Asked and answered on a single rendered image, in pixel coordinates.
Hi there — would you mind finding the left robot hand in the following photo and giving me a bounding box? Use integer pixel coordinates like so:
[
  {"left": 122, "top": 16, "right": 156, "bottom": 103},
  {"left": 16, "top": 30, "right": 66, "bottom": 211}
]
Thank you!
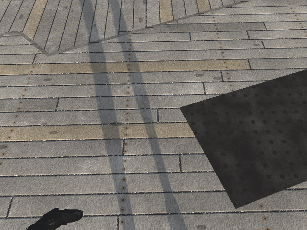
[{"left": 26, "top": 208, "right": 83, "bottom": 230}]

